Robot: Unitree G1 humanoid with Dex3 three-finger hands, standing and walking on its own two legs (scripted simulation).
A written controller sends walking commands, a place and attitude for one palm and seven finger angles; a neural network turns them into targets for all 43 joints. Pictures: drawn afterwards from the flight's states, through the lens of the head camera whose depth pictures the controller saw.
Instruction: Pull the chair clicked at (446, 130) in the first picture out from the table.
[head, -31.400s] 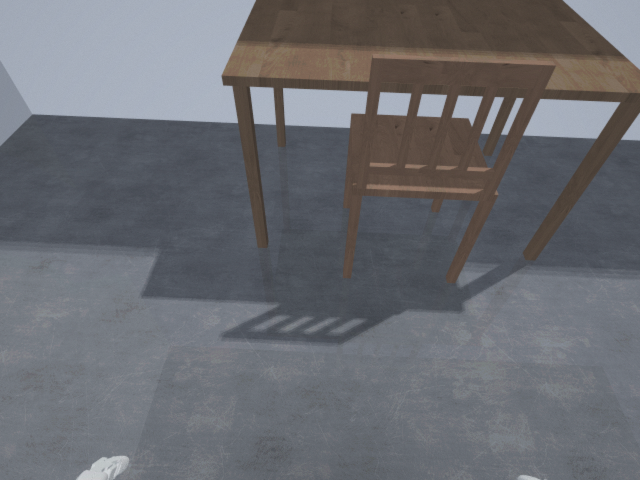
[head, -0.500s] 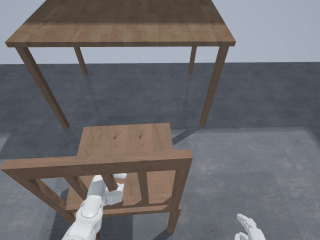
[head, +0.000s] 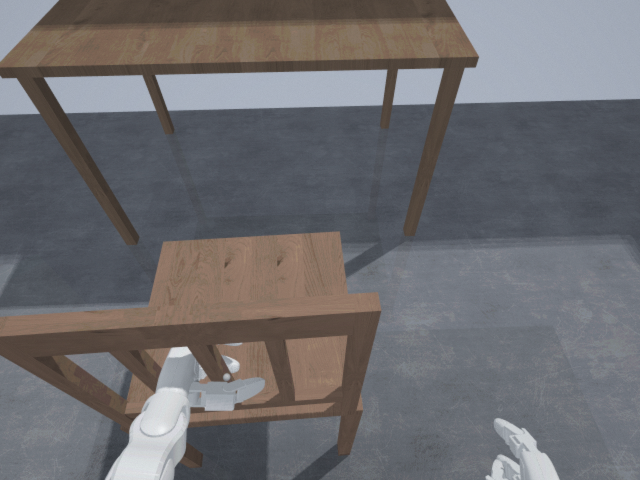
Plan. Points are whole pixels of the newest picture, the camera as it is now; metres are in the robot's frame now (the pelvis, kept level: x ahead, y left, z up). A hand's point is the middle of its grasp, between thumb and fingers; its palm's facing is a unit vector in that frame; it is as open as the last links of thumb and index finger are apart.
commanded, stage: open the thumb and straighten the fingers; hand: left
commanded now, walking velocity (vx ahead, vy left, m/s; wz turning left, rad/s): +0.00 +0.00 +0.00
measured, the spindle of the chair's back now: (219, 374) +0.28 +0.15 -0.08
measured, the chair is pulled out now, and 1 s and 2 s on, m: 0.65 0.65 0.65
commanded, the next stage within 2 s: draw the fingers out of the gap in 0.46 s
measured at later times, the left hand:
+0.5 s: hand (216, 383) +0.26 +0.15 -0.06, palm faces -0.01 -0.99 -0.16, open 17.2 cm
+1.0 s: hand (206, 447) +0.18 +0.15 -0.06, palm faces +0.00 -0.99 -0.16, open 17.5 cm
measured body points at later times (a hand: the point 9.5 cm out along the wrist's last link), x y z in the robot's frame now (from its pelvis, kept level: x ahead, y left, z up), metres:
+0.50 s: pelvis +0.02 -0.01 -0.02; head +0.07 -0.02 +0.43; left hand +0.25 +0.20 -0.04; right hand +0.19 -0.26 -0.11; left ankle -0.01 +0.13 -0.72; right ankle +0.01 -0.14 -0.72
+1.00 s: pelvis +0.01 +0.00 -0.03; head +0.05 +0.00 +0.41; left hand +0.18 +0.20 -0.05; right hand +0.20 -0.23 -0.11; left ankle -0.01 +0.13 -0.72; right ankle +0.01 -0.14 -0.72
